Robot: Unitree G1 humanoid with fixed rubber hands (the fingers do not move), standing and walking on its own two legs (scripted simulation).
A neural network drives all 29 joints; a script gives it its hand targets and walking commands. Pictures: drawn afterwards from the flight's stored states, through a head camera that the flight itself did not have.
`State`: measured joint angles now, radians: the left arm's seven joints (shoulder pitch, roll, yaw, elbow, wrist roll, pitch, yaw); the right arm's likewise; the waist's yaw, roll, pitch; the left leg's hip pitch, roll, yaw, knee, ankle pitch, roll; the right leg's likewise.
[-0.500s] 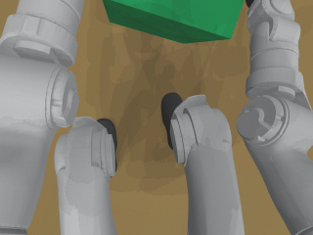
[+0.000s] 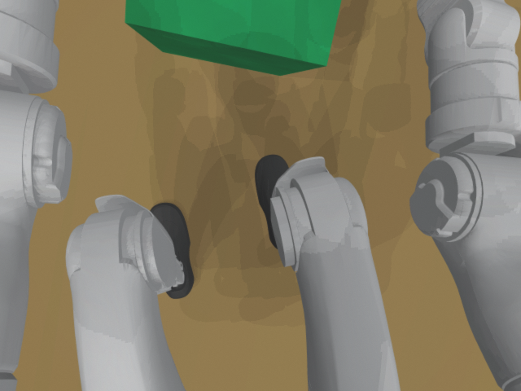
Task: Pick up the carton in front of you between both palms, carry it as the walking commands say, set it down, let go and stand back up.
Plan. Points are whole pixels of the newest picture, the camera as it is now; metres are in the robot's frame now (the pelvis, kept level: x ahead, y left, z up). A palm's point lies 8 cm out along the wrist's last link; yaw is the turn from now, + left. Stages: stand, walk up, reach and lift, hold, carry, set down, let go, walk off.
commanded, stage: set down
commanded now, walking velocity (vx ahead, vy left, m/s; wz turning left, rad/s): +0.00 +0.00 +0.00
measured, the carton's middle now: out of the picture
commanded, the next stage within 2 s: let go in 0.80 s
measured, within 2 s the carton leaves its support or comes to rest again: neither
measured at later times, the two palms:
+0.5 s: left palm out of the picture +0.64 +0.07 +0.02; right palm out of the picture +0.52 -0.30 +0.02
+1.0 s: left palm out of the picture +0.60 +0.09 +0.15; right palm out of the picture +0.49 -0.29 +0.15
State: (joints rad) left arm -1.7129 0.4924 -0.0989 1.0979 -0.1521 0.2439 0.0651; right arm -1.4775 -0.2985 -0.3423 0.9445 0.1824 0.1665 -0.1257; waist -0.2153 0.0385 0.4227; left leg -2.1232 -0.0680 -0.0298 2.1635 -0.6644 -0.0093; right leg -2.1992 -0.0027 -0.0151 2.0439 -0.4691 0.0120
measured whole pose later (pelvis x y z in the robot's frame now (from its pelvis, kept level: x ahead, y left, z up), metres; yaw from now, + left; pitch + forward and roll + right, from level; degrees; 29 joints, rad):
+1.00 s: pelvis +0.05 -0.01 +0.25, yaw +2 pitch +46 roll +1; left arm -1.25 0.29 0.23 0.93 0.12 0.26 0.03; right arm -0.99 -0.18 -0.43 0.69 -0.05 0.22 0.03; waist -0.18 0.05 -0.04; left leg -1.53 -0.07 -0.06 1.12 -0.38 -0.02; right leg -1.60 0.01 0.02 1.05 -0.25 0.00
